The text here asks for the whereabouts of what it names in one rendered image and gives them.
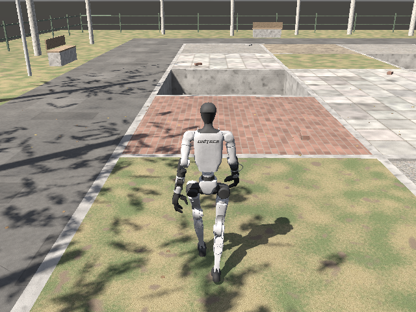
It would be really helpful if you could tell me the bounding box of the robot left hand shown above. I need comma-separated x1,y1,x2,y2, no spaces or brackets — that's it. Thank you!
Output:
172,193,188,213

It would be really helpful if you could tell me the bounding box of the robot right forearm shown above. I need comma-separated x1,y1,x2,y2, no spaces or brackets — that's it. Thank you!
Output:
230,156,239,178

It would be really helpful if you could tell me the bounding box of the robot left upper arm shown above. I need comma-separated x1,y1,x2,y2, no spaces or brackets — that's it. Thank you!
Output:
180,131,195,168

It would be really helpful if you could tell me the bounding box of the robot right upper arm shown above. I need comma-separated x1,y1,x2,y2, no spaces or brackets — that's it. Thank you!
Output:
222,131,237,165

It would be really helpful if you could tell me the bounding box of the humanoid robot head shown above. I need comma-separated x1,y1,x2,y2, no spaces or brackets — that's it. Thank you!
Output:
197,102,220,133

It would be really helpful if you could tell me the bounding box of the robot left forearm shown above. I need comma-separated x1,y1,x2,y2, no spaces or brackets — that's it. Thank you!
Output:
174,158,187,194

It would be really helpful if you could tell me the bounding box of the right robot foot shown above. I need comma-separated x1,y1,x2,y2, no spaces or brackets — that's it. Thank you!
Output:
211,267,221,282

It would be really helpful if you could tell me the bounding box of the robot right hand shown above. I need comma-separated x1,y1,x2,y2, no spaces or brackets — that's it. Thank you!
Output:
224,175,239,188

